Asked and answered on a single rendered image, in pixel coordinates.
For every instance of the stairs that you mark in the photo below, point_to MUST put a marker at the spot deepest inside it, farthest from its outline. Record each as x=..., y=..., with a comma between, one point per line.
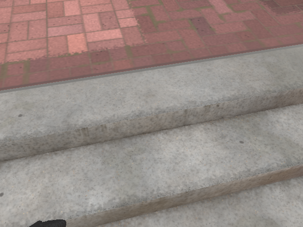
x=237, y=163

